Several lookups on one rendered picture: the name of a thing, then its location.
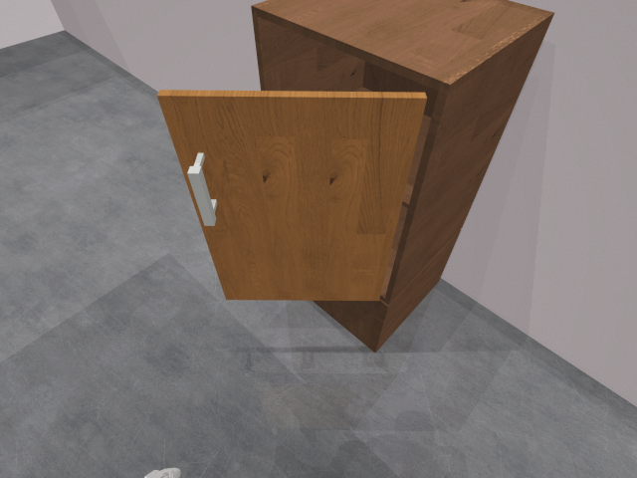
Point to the cupboard door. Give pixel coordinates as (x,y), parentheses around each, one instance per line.
(309,186)

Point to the handle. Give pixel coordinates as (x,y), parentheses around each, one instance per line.
(206,205)

